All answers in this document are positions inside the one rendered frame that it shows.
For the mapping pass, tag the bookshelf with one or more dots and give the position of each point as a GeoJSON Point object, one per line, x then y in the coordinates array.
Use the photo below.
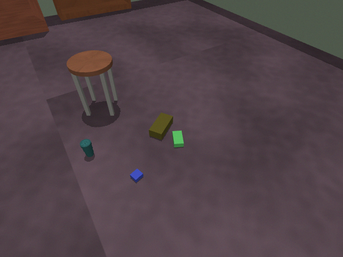
{"type": "Point", "coordinates": [69, 9]}

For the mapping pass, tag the stool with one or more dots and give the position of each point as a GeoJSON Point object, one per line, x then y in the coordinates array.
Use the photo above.
{"type": "Point", "coordinates": [91, 63]}

